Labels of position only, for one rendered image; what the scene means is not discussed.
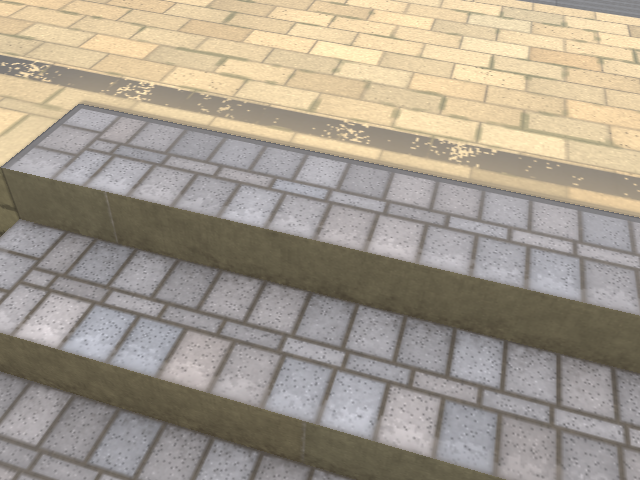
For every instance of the stairs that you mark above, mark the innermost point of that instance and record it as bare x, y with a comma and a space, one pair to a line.
140, 341

